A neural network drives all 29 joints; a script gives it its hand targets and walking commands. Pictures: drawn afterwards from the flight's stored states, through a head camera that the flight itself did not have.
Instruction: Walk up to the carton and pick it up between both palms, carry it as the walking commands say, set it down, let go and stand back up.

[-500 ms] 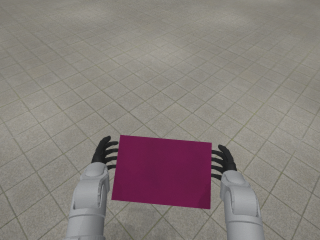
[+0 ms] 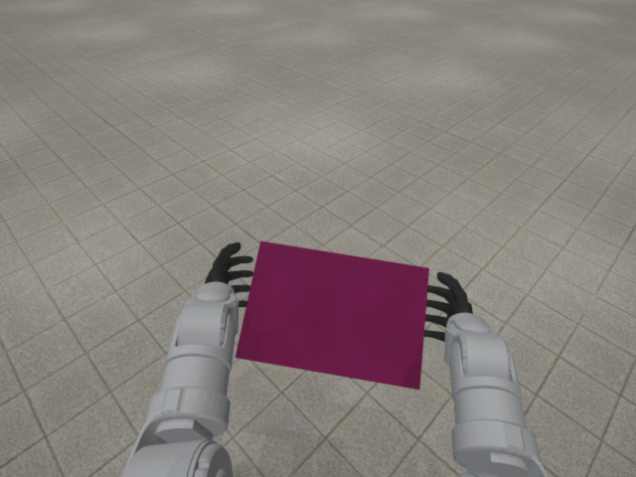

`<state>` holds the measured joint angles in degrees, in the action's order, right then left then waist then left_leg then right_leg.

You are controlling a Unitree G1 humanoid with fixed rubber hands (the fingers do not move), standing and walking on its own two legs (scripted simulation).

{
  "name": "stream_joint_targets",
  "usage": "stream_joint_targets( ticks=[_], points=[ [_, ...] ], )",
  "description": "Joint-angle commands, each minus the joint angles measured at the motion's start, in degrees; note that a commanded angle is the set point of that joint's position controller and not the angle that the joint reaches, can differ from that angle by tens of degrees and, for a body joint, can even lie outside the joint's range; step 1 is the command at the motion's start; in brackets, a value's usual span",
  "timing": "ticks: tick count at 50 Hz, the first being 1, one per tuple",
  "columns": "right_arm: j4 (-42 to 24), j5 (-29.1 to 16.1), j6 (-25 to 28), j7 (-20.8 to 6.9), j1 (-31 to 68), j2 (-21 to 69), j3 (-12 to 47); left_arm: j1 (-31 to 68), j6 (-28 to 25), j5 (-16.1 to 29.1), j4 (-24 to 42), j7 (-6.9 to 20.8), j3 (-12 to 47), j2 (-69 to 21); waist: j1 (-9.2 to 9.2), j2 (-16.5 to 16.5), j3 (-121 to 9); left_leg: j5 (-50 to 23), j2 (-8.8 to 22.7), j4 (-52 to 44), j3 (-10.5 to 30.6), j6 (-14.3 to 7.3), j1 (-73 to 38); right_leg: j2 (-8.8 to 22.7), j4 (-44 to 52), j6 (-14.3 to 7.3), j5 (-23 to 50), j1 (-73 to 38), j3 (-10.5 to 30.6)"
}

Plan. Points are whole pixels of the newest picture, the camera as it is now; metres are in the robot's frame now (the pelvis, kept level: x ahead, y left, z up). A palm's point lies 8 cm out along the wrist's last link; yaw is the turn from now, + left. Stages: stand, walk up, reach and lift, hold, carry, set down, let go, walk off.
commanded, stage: hold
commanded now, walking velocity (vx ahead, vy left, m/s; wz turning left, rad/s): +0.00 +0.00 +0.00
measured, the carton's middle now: (332, 318) +0.37 -0.02 -0.04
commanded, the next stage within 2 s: set down in 0.12 s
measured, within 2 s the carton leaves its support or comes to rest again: neither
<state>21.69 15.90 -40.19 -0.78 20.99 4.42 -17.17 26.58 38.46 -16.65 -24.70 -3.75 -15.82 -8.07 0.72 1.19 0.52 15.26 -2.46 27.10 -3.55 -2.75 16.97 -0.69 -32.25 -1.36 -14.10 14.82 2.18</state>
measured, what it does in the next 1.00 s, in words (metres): shifts its weight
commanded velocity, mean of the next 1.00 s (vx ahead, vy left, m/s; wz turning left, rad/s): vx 0.00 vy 0.00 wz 0.00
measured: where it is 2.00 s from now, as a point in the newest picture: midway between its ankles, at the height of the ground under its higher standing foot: outside the picture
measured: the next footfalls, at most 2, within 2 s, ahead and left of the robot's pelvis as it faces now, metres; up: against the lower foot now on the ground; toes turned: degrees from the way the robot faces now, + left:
none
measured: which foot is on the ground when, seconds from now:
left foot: down 0.00-1.00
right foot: down 0.00-1.00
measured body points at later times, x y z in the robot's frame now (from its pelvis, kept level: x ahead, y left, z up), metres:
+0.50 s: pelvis +0.00 +0.00 +0.00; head +0.00 -0.01 +0.45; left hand +0.37 +0.15 +0.03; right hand +0.34 -0.18 +0.02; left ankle +0.12 +0.10 -0.73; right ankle +0.07 -0.10 -0.73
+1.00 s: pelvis +0.09 +0.02 +0.00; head +0.20 +0.04 +0.43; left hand +0.41 +0.17 -0.08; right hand +0.40 -0.15 -0.08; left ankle +0.13 +0.10 -0.73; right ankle +0.07 -0.10 -0.73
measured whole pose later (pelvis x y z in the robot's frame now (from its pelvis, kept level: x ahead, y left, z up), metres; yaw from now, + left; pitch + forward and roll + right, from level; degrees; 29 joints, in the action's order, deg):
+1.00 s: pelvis +0.09 +0.02 +0.00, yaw -1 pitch +10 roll -1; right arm 33.6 17.8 -15.1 -3.2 21.5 7.7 -25.2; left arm 18.5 17.7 -13.5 -28.4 -4.5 -17.7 -8.2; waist 0.7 1.1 5.0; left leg 11.4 -1.9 32.2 -2.8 -3.3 30.1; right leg -2.0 -33.1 -0.9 -16.8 25.3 2.9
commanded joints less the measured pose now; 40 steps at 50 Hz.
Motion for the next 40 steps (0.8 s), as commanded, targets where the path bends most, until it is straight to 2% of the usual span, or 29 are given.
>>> stream_joint_targets(
  ticks=[1, 2, 3, 4, 6, 7, 9, 10, 11, 12, 13, 14, 15, 17, 18, 19, 20, 21, 24, 26, 28, 30, 34, 35, 36, 37, 38, 39, 40],
  points=[
    [-1.63, -14.65, 6.33, -16.63, 50.9, 53.15, 27.77, 36.29, -2.98, 13.8, -3.61, 17.88, 24.13, -51.56, -1.17, 1.31, -19.58, 15.23, 2.35, -7.13, 15.79, -0.83, -12.63, -0.39, 8.09, 1.13, -13.58, -1.26, 4.01],
    [-2.2, -14.44, 6.12, -16.67, 51.04, 53.38, 28.14, 35.3, -2.83, 14.21, -4.79, 18.21, 23.69, -52.49, -0.87, 2.25, -22.03, 14.17, 2.81, -7.8, 15.79, -0.82, -12.89, -1.04, 7.67, 1.53, -12.36, -2.01, 3.02],
    [-1.72, -14.45, 5.96, -16.45, 52.66, 53.9, 27.31, 36.74, -2.77, 13.74, -4.65, 18.79, 23.44, -51.84, -0.95, 1.07, -20.65, 13.39, 1.76, -7.07, 14.78, -0.92, -11.8, -0.55, 8.56, 1.03, -12.78, -2.5, 3.9],
    [-0.65, -13.89, 5.96, -16.45, 51.52, 54.06, 26.62, 36.34, -2.44, 13.21, -5.55, 19.13, 22.7, -51.69, -0.99, 2.37, -20.22, 13.02, 1.25, -6.7, 14.59, -0.77, -12.59, -0.18, 9.17, 0.62, -14.11, -1.03, 4.02],
    [-1.56, -14.14, 6.24, -16.14, 54.73, 53.97, 26.46, 37.36, -2.85, 13.54, -6.49, 19.65, 22.41, -51.61, -0.95, 1.76, -21.76, 13.11, 1.15, -6.34, 14.28, -0.75, -12.76, -0.26, 9.19, 0.67, -14.9, -0.61, 3.74],
    [0.44, -14.91, 5.89, -15.94, 63.91, 54.77, 24.74, 42.53, -2.83, 9.63, -13.54, 20.23, 14.15, -53.32, -6.16, -0.83, -17.61, 11.36, -1.14, -4.8, 7.23, -0.96, -2.53, -2.43, 9.82, 0.69, -18.3, -4.81, 5.72],
    [3.55, -13.86, 5.7, -14.92, 63.46, 56.29, 21.32, 42.57, -3.34, 7.63, -18.02, 21.03, 9.52, -49.35, -5.53, 3.37, -14.62, 10.33, -2.77, -1.86, 5.07, -1.38, -3.37, -1.11, 12.63, 1.1, -24.82, -4.25, 7.44],
    [5.37, -13.34, 5.67, -14.43, 62.6, 57.53, 20.23, 44.89, -4.27, 7.23, -17.09, 21.28, 7.92, -47.27, -5.12, 6.69, -13.96, 8.96, -3.2, -0.62, 4.5, -1.61, -4.34, -0.73, 13.47, 1.58, -25.76, -3.48, 7.8],
    [5.48, -13.16, 6.34, -13.81, 64.76, 57.2, 19.26, 47.12, -4.74, 6.37, -18.46, 21.44, 6.31, -46.61, -5.54, 6.41, -13.93, 8.68, -3.65, 0.8, 3.99, -1.64, -5.56, -0.1, 13.7, 1.16, -27.49, -1.85, 8.52],
    [6.13, -12.54, 6.64, -13.49, 63.99, 57.71, 18.32, 47.04, -5.49, 5.76, -18.28, 21.55, 5.02, -45.81, -5.61, 6.52, -14.24, 6.56, -3.16, 0.58, 4.34, -1.66, -6.65, -0.37, 12.78, 1.56, -23.94, -1.55, 7.47],
    [6.99, -12.8, 7.15, -12.97, 64.8, 58.43, 17.02, 47.29, -6.03, 4.77, -20.19, 21.55, 3.36, -44.56, -6.6, 5.49, -13.22, 6.48, -2.99, 1.4, 4.02, -1.92, -5.85, -0.11, 12.33, 1.59, -24.29, -1.23, 8.2],
    [7.51, -11.81, 7.34, -12.7, 64.63, 57.97, 15.83, 47.67, -6.49, 4.72, -20.95, 21.64, 3.01, -45.18, -5.74, 6.67, -13.73, 7.32, -2.38, 1.47, 4.46, -1.94, -6.19, -0.71, 11.79, 1.82, -24.74, -1.65, 7.81],
    [7.17, -12.05, 7.68, -12.51, 65.66, 57.58, 15.52, 45.14, -6.62, 3.25, -23.04, 21.54, 1.12, -44.04, -7.92, 5.39, -13.17, 6.79, -2.24, 1.26, 4.28, -1.97, -4.75, -0.8, 11.3, 2.05, -23.51, -2.85, 7.49],
    [8.46, -10.47, 8.47, -12.23, 64.89, 56.19, 12.29, 48.7, -7.63, 3.85, -21.46, 21.43, 1.53, -43.99, -5.77, 5.11, -13.72, 8.85, -1.45, 0.7, 5.31, -1.76, -5.26, -1.95, 9.71, 2.33, -23.14, -1.72, 5.76],
    [9.48, -9.98, 8.78, -12.2, 62.95, 55.28, 10.94, 46.64, -7.76, 2.6, -22.03, 21.07, 0.94, -43.61, -5.93, 2.49, -12.49, 8.44, -1.0, 0.63, 6.04, -1.6, -4.75, -1.91, 8.31, 2.13, -20.45, -0.7, 5.31],
    [10.24, -9.43, 9.28, -12.05, 62.08, 55.52, 10.56, 46.51, -8.33, 2.46, -21.87, 20.79, 1.31, -43.58, -5.87, 2.89, -12.07, 8.26, -0.78, 0.67, 6.23, -1.7, -4.83, -2.25, 7.6, 2.23, -19.39, 0.24, 4.89],
    [11.9, -8.45, 9.43, -12.38, 60.01, 54.02, 9.2, 44.63, -8.24, 1.95, -21.12, 20.63, 1.32, -44.08, -5.52, 0.57, -12.14, 9.57, -0.71, -0.12, 6.81, -1.26, -4.96, -2.56, 7.08, 1.51, -18.5, 0.15, 4.06],
    [12.93, -7.23, 9.72, -12.29, 58.02, 53.46, 8.81, 43.93, -8.71, 1.39, -21.29, 20.32, 0.85, -43.51, -5.41, 1.64, -10.14, 8.44, -0.5, 0.27, 6.68, -1.22, -4.02, -2.74, 6.55, 1.54, -17.42, 1.61, 3.48],
    [12.76, -5.96, 11.05, -12.89, 54.73, 50.83, 8.67, 37.8, -9.41, 0.21, -21.24, 19.38, 0.81, -44.52, -5.01, 0.53, -11.12, 7.68, 0.11, -0.41, 8.27, -0.8, -4.82, -3.39, 5.16, 0.95, -13.45, 4.19, 2.11],
    [11.86, -6.38, 12.69, -13.31, 53.61, 50.05, 9.96, 37.11, -10.66, 1.08, -19.49, 19.0, 3.11, -46.32, -4.31, -1.45, -12.99, 7.3, 0.23, -0.47, 9.05, -0.49, -4.84, -3.58, 4.13, 0.35, -10.59, 4.37, 1.92],
    [11.19, -6.46, 14.77, -14.04, 53.54, 49.25, 10.4, 39.01, -12.54, 3.2, -16.29, 18.7, 6.67, -48.78, -2.54, -2.86, -16.8, 7.71, 0.6, -0.25, 10.74, -0.2, -4.44, -3.73, 2.39, -0.3, -8.4, 5.83, 2.24],
    [12.92, -6.07, 16.0, -14.63, 48.68, 50.72, 10.63, 38.11, -14.1, 4.25, -15.12, 18.33, 9.45, -50.02, -1.35, -3.7, -16.48, 6.87, 0.87, -0.04, 11.43, 0.08, -4.96, -3.83, 1.78, -0.62, -5.89, 8.59, 2.11],
    [15.72, -3.85, 18.18, -15.05, 39.13, 51.77, 10.39, 37.07, -16.98, 6.9, -10.49, 17.57, 14.5, -50.81, 2.14, -1.59, -20.8, 0.9, 0.93, 1.43, 12.86, 0.46, -7.06, -3.36, 1.07, -1.19, -0.98, 14.01, 3.17],
    [15.64, -3.68, 18.51, -15.19, 37.88, 52.32, 11.21, 35.54, -17.74, 7.3, -9.41, 17.28, 14.83, -49.89, 1.74, 0.79, -21.24, -0.94, 0.97, 1.85, 13.07, 0.19, -8.13, -3.13, 1.36, -1.05, -0.56, 14.89, 3.44],
    [16.48, -3.65, 18.84, -15.4, 35.3, 52.77, 11.47, 34.03, -17.92, 7.22, -8.57, 16.94, 15.58, -50.1, 1.37, -0.06, -20.88, -1.56, 1.03, 2.15, 12.93, 0.17, -8.75, -2.86, 1.57, -1.4, -1.15, 16.48, 4.04],
    [15.8, -3.86, 19.46, -15.74, 33.69, 53.9, 13.21, 34.05, -18.78, 8.5, -6.3, 16.63, 17.52, -50.12, 1.4, 1.03, -22.18, -3.07, 0.83, 2.5, 12.98, 0.09, -11.01, -2.89, 1.75, -1.3, -0.84, 17.54, 4.17],
    [18.1, -2.53, 19.35, -15.82, 31.27, 53.58, 11.55, 34.66, -19.02, 8.1, -4.76, 16.4, 17.48, -47.71, 2.11, 2.01, -21.23, -3.88, 1.01, 2.94, 12.72, 0.03, -11.14, -2.85, 1.79, -1.06, -1.44, 20.62, 3.98],
    [18.36, -2.85, 20.08, -16.11, 29.94, 53.76, 12.48, 34.69, -19.68, 8.68, -3.07, 16.05, 19.05, -48.21, 1.55, 0.0, -22.09, -5.31, 0.99, 3.15, 12.68, 0.4, -10.64, -2.85, 1.35, -1.49, -0.68, 20.95, 4.25],
    [16.47, -2.88, 20.99, -16.42, 30.05, 52.4, 12.47, 33.76, -19.9, 9.51, -2.89, 15.67, 20.87, -49.71, 2.51, -1.98, -24.32, -5.73, 0.97, 3.53, 13.37, 0.89, -11.19, -2.62, 0.14, -1.96, -0.31, 21.14, 4.51]
  ],
)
